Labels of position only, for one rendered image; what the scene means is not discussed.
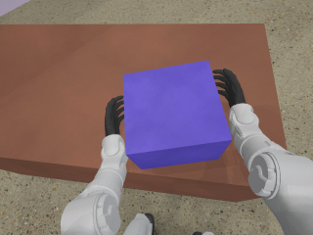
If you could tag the robot left hand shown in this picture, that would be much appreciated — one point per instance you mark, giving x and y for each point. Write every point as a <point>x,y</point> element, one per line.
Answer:
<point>112,119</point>

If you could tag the robot left shin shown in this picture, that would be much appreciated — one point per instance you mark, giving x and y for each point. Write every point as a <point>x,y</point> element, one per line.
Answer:
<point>140,215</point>

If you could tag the carton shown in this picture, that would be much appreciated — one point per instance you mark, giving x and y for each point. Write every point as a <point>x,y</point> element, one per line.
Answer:
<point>173,116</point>

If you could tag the robot right hand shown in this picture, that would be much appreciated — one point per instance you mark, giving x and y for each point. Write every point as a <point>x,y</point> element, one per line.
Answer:
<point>233,90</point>

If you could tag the left robot forearm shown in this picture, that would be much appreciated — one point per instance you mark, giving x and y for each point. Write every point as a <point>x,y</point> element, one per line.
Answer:
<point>112,172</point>

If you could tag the left robot upper arm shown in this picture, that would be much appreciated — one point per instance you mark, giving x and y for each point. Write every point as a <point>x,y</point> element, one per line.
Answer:
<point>97,214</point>

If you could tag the right robot upper arm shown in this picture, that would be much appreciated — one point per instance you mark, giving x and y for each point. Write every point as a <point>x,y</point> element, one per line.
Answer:
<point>285,183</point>

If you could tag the pedestal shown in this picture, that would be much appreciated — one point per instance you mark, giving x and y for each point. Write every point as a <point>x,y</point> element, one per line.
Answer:
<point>56,81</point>

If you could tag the robot left thigh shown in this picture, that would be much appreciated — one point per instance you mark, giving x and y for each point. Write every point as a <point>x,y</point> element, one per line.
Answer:
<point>139,226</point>

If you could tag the right robot forearm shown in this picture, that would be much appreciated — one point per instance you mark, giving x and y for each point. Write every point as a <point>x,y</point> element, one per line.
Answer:
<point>248,138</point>

